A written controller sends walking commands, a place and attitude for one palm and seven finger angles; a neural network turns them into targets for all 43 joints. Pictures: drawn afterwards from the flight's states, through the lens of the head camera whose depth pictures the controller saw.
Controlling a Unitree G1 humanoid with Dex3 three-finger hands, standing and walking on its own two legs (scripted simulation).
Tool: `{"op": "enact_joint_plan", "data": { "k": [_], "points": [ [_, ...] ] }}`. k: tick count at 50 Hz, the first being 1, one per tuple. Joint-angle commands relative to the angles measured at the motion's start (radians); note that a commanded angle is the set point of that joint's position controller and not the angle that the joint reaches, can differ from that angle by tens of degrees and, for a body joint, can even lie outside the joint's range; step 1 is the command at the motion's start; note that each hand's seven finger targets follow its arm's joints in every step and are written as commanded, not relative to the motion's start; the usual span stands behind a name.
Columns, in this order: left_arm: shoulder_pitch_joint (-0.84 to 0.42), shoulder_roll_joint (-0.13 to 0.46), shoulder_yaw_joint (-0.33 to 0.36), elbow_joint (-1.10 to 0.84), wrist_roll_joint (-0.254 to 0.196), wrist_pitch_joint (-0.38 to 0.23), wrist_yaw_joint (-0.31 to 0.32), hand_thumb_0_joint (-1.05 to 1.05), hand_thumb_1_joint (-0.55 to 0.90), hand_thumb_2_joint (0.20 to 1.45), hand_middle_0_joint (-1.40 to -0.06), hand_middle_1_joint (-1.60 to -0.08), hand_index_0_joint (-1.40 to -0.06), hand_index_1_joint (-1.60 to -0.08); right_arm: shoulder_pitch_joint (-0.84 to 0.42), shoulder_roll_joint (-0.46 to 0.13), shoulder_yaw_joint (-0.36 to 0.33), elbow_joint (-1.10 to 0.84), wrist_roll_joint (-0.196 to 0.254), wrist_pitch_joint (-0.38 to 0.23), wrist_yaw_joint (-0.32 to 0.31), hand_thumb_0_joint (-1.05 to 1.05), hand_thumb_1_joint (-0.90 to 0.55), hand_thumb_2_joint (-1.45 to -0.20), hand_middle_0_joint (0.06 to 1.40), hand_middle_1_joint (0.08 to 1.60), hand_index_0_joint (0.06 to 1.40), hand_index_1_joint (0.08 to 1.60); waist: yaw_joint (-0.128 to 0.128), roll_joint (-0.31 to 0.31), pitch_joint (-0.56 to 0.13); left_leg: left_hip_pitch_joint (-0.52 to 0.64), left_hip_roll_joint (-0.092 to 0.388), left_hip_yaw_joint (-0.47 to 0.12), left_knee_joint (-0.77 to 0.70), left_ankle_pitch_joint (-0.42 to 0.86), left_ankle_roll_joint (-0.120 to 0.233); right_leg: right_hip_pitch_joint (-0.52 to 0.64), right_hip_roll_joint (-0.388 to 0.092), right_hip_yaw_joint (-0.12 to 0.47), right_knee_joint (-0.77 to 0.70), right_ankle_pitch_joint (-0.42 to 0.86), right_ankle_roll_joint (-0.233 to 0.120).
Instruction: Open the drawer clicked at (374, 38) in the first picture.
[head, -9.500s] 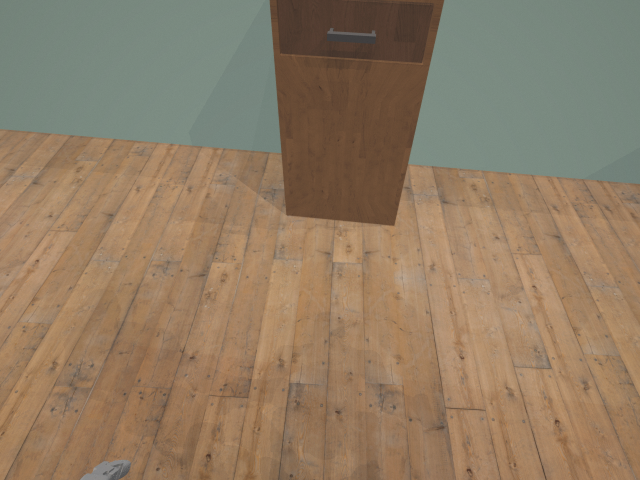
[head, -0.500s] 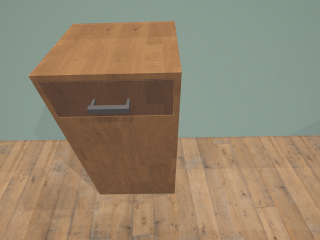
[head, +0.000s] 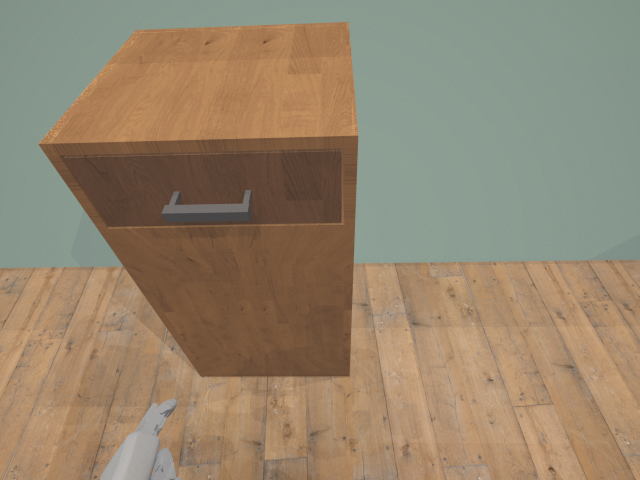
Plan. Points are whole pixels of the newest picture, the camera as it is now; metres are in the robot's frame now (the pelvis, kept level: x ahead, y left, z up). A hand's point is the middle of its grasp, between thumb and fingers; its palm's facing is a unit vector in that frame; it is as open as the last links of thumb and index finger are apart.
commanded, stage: raise the hand with hooked fingers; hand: left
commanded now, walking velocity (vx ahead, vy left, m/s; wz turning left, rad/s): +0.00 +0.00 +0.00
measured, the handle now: (209, 204) +0.52 +0.23 +0.04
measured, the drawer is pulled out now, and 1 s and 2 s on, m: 0.00 0.00 0.00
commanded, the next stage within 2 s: move the hooked fingers above the handle in 1.74 s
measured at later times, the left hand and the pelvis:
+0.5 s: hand (157, 402) +0.20 +0.22 +0.01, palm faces +0.09 -0.07 -0.99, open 9.9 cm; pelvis -0.01 -0.04 -0.02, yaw +1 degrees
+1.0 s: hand (155, 306) +0.29 +0.22 +0.09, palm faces +0.15 -0.09 -0.98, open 12.8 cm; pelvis +0.00 +0.00 +0.00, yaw -4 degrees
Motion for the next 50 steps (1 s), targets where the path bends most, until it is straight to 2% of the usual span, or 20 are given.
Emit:
{"op": "enact_joint_plan", "data": {
  "k": [1,2,3,5,6,8,10,12,15,17,19,21,23,28,30,33,34,38,44,50],
  "points": [
    [0.191,0.091,0.021,-0.225,0.392,-0.029,0.125,0.000,0.690,0.810,-0.215,-0.435,-0.215,-0.435,-0.225,-0.126,-0.061,-0.326,-0.046,-0.010,0.037,0.000,-0.900,-0.900,0.200,0.300,0.200,0.300,0.069,-0.131,-0.124,-0.123,-0.022,-0.098,0.013,0.207,-0.007,-0.073,0.067,0.071,-0.034,-0.028,-0.043],
    [0.279,0.059,0.001,-0.186,0.463,-0.032,0.139,0.000,0.667,0.800,-0.217,-0.450,-0.217,-0.450,-0.260,-0.125,-0.067,-0.355,-0.056,0.030,0.057,0.000,-0.900,-0.900,0.200,0.300,0.200,0.300,0.089,-0.187,-0.058,-0.187,-0.023,-0.092,0.024,0.183,-0.009,-0.095,0.072,0.089,-0.031,-0.017,-0.049],
    [0.314,0.035,-0.020,-0.178,0.527,-0.042,0.147,0.000,0.643,0.790,-0.218,-0.465,-0.218,-0.465,-0.283,-0.130,-0.071,-0.377,-0.066,0.074,0.081,0.000,-0.900,-0.900,0.200,0.300,0.200,0.300,0.095,-0.221,-0.039,-0.223,-0.025,-0.084,0.039,0.167,-0.008,-0.103,0.071,0.109,-0.020,0.019,-0.051],
    [0.338,0.073,0.020,-0.232,0.608,-0.086,0.160,0.000,0.597,0.770,-0.222,-0.495,-0.222,-0.495,-0.326,-0.125,-0.071,-0.422,-0.065,0.138,0.122,0.000,-0.900,-0.900,0.200,0.300,0.200,0.300,0.126,-0.224,-0.064,-0.268,-0.030,-0.076,0.072,0.189,-0.006,-0.074,0.066,0.146,0.022,0.131,-0.056],
    [0.316,0.102,0.036,-0.291,0.639,-0.109,0.170,0.000,0.573,0.760,-0.223,-0.510,-0.223,-0.510,-0.346,-0.122,-0.064,-0.446,-0.061,0.160,0.135,0.000,-0.900,-0.900,0.200,0.300,0.200,0.300,0.133,-0.219,-0.112,-0.277,-0.035,-0.066,0.082,0.186,-0.005,-0.056,0.059,0.152,0.044,0.155,-0.052],
    [0.224,0.172,0.101,-0.358,0.702,-0.137,0.210,0.000,0.527,0.740,-0.227,-0.540,-0.227,-0.540,-0.351,-0.111,-0.061,-0.475,-0.066,0.189,0.144,0.000,-0.900,-0.900,0.200,0.300,0.200,0.300,0.130,-0.149,-0.175,-0.268,-0.049,-0.059,0.117,0.158,0.001,-0.070,0.060,0.182,0.067,0.153,-0.050],
    [0.058,0.243,0.162,-0.454,0.759,-0.146,0.267,0.000,0.480,0.720,-0.230,-0.570,-0.230,-0.570,-0.338,-0.103,-0.067,-0.488,-0.080,0.212,0.143,0.000,-0.900,-0.900,0.200,0.300,0.200,0.300,0.114,-0.110,-0.220,-0.243,-0.063,-0.075,0.167,0.122,0.003,-0.146,0.060,0.233,0.073,0.070,-0.051],
    [-0.088,0.258,0.170,-0.524,0.788,-0.150,0.316,0.000,0.433,0.700,-0.233,-0.600,-0.233,-0.600,-0.324,-0.092,-0.072,-0.498,-0.092,0.220,0.140,0.000,-0.900,-0.900,0.200,0.300,0.200,0.300,0.083,-0.037,-0.289,-0.163,-0.064,-0.089,0.224,0.101,0.011,-0.237,0.045,0.268,0.070,-0.007,-0.052],
    [-0.289,0.289,0.173,-0.608,0.758,-0.154,0.344,0.000,0.363,0.670,-0.238,-0.645,-0.238,-0.645,-0.326,-0.087,-0.067,-0.488,-0.097,0.222,0.117,0.000,-0.900,-0.900,0.200,0.300,0.200,0.300,0.026,-0.017,-0.314,-0.117,-0.067,-0.112,0.284,0.081,0.022,-0.286,0.037,0.284,0.059,-0.023,-0.042],
    [-0.265,0.290,0.170,-0.555,0.722,-0.134,0.328,0.000,0.317,0.650,-0.242,-0.675,-0.242,-0.675,-0.323,-0.087,-0.062,-0.483,-0.091,0.215,0.104,0.000,-0.900,-0.900,0.200,0.300,0.200,0.300,0.017,-0.002,-0.307,-0.126,-0.068,-0.096,0.274,0.079,0.025,-0.235,0.035,0.250,0.047,0.015,-0.033],
    [-0.263,0.285,0.149,-0.531,0.693,-0.094,0.286,0.000,0.270,0.630,-0.245,-0.705,-0.245,-0.705,-0.343,-0.083,-0.052,-0.476,-0.085,0.218,0.093,0.000,-0.900,-0.900,0.200,0.300,0.200,0.300,0.019,-0.012,-0.299,-0.148,-0.065,-0.084,0.241,0.102,0.026,-0.140,0.033,0.228,0.030,0.101,-0.021],
    [-0.240,0.253,0.113,-0.465,0.660,-0.040,0.224,0.000,0.223,0.610,-0.248,-0.735,-0.248,-0.735,-0.365,-0.078,-0.035,-0.460,-0.071,0.228,0.078,0.000,-0.900,-0.900,0.200,0.300,0.200,0.300,0.020,-0.050,-0.237,-0.186,-0.060,-0.085,0.189,0.101,0.027,-0.047,0.035,0.203,0.002,0.160,-0.008],
    [-0.236,0.272,0.104,-0.448,0.640,-0.002,0.154,0.000,0.177,0.590,-0.252,-0.765,-0.252,-0.765,-0.378,-0.077,-0.023,-0.457,-0.061,0.237,0.064,0.000,-0.900,-0.900,0.200,0.300,0.200,0.300,0.042,-0.092,-0.219,-0.194,-0.056,-0.078,0.132,0.103,0.025,0.040,0.026,0.204,-0.035,0.176,0.004],
    [-0.179,0.317,0.152,-0.481,0.618,-0.032,0.047,0.000,0.060,0.540,-0.260,-0.840,-0.260,-0.840,-0.373,-0.079,-0.006,-0.437,-0.062,0.235,0.058,0.000,-0.900,-0.900,0.200,0.300,0.200,0.300,0.085,-0.070,-0.206,-0.150,-0.053,-0.086,0.046,0.171,0.023,0.157,0.020,0.189,-0.054,0.284,0.004],
    [-0.183,0.346,0.198,-0.515,0.614,-0.062,0.046,0.000,0.013,0.520,-0.263,-0.870,-0.263,-0.870,-0.368,-0.086,-0.007,-0.436,-0.062,0.231,0.058,0.000,-0.900,-0.900,0.200,0.300,0.200,0.300,0.098,-0.081,-0.233,-0.154,-0.058,-0.097,0.035,0.177,0.023,0.198,0.020,0.191,-0.055,0.296,0.003],
    [-0.216,0.348,0.229,-0.535,0.612,-0.097,0.081,0.000,-0.057,0.490,-0.268,-0.915,-0.268,-0.915,-0.355,-0.079,-0.023,-0.425,-0.057,0.215,0.055,0.000,-0.900,-0.900,0.200,0.300,0.200,0.300,0.096,-0.089,-0.237,-0.150,-0.067,-0.108,0.027,0.183,0.025,0.198,0.018,0.192,-0.056,0.306,0.005],
    [-0.232,0.352,0.238,-0.540,0.614,-0.102,0.097,0.000,-0.080,0.480,-0.270,-0.930,-0.270,-0.930,-0.355,-0.081,-0.029,-0.424,-0.054,0.210,0.055,0.000,-0.900,-0.900,0.200,0.300,0.200,0.300,0.097,-0.067,-0.247,-0.144,-0.070,-0.109,0.023,0.186,0.024,0.192,0.020,0.185,-0.053,0.295,0.001],
    [-0.299,0.343,0.228,-0.536,0.607,-0.069,0.131,0.000,-0.173,0.440,-0.277,-0.990,-0.277,-0.990,-0.351,-0.090,-0.049,-0.408,-0.038,0.199,0.056,0.000,-0.900,-0.900,0.200,0.300,0.200,0.300,0.086,-0.055,-0.266,-0.101,-0.072,-0.100,0.010,0.220,0.024,0.188,0.023,0.159,-0.052,0.326,0.000],
    [-0.435,0.344,0.156,-0.555,0.598,0.027,0.058,0.000,-0.313,0.380,-0.287,-1.080,-0.287,-1.080,-0.380,-0.102,-0.047,-0.405,-0.017,0.212,0.050,0.000,-0.900,-0.900,0.200,0.300,0.200,0.300,0.080,-0.038,-0.242,-0.021,-0.067,-0.095,-0.044,0.265,0.026,0.204,0.030,0.113,-0.077,0.312,0.000],
    [-0.590,0.395,0.159,-0.529,0.597,0.081,-0.039,0.000,-0.453,0.320,-0.297,-1.170,-0.297,-1.170,-0.401,-0.105,-0.024,-0.403,-0.005,0.235,0.046,0.000,-0.900,-0.900,0.200,0.300,0.200,0.300,0.081,-0.010,-0.191,0.040,-0.053,-0.108,-0.107,0.296,0.017,0.229,0.047,0.082,-0.122,0.273,-0.011]
  ]
}}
